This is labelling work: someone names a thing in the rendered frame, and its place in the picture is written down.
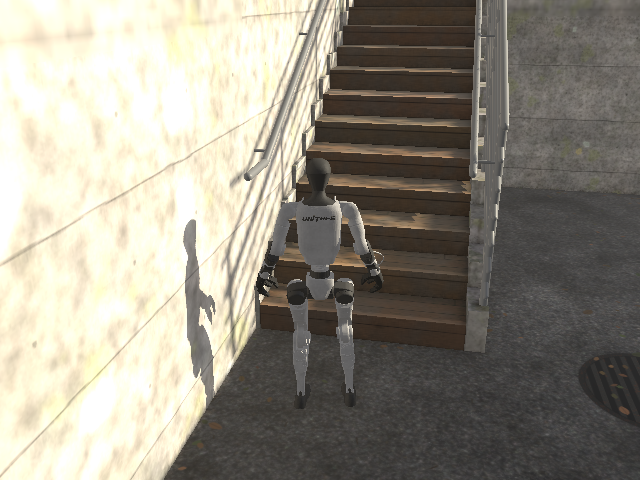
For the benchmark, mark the stairs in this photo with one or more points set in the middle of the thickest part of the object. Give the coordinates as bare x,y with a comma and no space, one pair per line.
396,131

